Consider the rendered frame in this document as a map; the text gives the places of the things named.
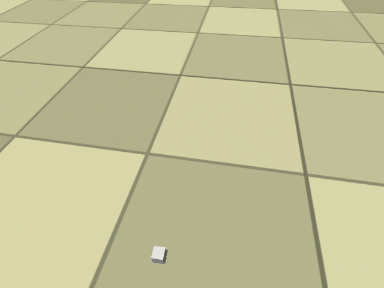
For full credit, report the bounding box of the cube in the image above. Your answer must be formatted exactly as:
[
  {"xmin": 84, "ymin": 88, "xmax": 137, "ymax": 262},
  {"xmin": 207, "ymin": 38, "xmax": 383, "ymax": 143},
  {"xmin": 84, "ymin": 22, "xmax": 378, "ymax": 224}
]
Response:
[{"xmin": 151, "ymin": 246, "xmax": 167, "ymax": 264}]

